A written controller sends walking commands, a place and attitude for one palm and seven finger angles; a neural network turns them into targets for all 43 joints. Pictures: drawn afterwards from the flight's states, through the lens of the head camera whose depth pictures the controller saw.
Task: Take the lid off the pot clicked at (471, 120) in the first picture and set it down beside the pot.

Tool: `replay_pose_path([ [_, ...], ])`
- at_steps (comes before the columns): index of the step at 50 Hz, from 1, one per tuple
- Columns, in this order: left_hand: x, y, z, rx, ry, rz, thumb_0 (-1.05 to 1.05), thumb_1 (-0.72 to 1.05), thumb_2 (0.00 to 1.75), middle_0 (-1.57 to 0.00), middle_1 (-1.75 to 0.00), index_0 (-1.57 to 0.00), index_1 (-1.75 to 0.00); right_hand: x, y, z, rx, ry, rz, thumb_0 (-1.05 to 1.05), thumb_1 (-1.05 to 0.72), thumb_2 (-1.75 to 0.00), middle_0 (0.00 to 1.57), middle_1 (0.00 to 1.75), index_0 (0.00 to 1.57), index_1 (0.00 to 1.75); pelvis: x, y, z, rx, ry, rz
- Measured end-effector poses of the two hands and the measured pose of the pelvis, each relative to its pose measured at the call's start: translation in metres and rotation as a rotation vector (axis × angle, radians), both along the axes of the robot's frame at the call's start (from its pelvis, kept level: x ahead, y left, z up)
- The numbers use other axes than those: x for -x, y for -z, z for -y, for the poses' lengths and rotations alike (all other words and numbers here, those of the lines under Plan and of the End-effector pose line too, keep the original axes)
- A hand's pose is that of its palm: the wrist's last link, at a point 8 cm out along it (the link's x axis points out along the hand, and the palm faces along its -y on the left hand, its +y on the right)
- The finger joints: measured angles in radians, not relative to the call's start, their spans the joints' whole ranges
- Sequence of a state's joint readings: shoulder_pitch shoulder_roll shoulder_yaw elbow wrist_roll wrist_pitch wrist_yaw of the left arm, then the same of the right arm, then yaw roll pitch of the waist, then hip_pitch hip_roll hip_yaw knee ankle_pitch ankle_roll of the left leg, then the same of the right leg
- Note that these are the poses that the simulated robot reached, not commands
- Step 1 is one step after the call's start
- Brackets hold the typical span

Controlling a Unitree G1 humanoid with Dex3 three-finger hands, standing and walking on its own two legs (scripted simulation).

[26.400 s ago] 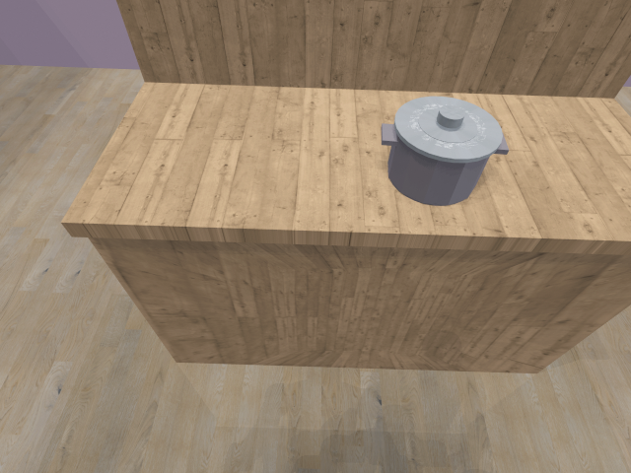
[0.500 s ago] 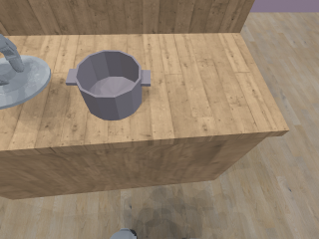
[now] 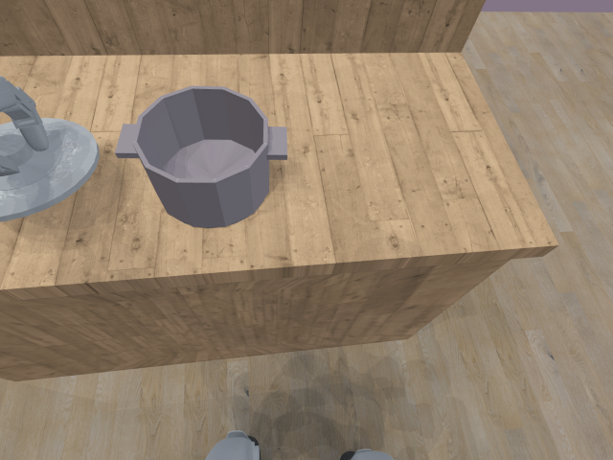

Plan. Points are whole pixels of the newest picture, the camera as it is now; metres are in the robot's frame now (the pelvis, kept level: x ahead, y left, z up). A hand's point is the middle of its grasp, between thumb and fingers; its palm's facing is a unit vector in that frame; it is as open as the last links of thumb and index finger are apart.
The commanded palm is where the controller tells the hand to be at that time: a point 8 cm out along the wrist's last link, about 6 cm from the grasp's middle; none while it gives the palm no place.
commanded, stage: lower the lid onto the table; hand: left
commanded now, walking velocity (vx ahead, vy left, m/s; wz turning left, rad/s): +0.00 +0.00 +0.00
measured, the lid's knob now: (9, 151) +0.48 +0.35 +0.08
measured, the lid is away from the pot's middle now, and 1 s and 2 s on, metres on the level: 0.23 0.23 0.24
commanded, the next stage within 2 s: open the fingers wide in 1.02 s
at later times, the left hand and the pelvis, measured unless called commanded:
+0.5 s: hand (12, 162) +0.46 +0.34 +0.09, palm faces -0.50 -0.17 -0.85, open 7.3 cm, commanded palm +0.52 +0.35 +0.15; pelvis +0.00 +0.00 -0.01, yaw -1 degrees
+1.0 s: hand (24, 182) +0.46 +0.34 +0.05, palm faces -0.53 -0.15 -0.84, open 7.2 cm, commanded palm +0.53 +0.36 +0.11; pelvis -0.01 +0.01 -0.01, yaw -1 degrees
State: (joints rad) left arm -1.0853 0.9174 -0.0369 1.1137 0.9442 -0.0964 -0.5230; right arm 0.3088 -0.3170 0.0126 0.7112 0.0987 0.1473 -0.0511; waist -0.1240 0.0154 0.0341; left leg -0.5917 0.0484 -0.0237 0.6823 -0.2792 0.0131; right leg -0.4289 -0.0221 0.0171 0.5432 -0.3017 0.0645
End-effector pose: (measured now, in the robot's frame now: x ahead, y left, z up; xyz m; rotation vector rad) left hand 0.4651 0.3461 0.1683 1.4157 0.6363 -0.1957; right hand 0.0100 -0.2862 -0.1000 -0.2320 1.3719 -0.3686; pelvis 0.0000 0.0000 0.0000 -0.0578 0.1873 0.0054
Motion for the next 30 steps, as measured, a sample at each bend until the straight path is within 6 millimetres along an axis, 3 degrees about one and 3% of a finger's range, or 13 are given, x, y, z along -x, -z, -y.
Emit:
replay_pose_path([
  [12, -0.004, 0.015, 0.008, 0.009, 0.030, 0.001, 0.03, 0.25, 0.84, -0.61, -1.06, -0.66, -1.02, 0.002, 0.002, -0.002, 0.011, 0.006, 0.009, 0.00, -0.91, -0.90, 0.20, 0.30, 0.20, 0.30, 0.000, 0.002, -0.001, 0.000, 0.005, -0.013],
  [30, -0.004, 0.032, 0.002, 0.002, 0.016, -0.020, 0.03, 0.25, 0.84, -0.61, -1.06, -0.66, -1.02, 0.018, 0.003, -0.001, 0.021, 0.029, -0.029, 0.00, -0.91, -0.90, 0.20, 0.30, 0.20, 0.30, 0.002, 0.007, -0.001, 0.004, 0.009, -0.039],
])
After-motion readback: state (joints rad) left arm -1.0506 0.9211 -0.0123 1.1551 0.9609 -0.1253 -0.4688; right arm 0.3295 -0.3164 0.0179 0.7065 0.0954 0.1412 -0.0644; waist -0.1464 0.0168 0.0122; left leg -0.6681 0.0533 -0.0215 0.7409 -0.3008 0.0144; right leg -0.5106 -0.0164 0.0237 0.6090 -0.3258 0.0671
